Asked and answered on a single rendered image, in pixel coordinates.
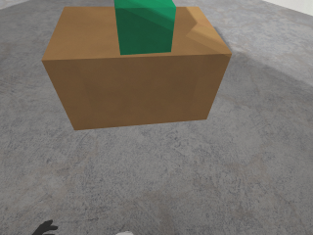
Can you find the robot left hand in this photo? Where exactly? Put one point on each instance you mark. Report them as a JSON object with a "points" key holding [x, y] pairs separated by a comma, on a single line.
{"points": [[44, 227]]}

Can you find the carton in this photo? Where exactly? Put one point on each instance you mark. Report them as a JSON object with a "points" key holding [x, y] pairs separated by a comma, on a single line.
{"points": [[144, 26]]}

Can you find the pedestal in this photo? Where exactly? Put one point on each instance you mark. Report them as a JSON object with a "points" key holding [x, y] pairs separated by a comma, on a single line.
{"points": [[99, 88]]}

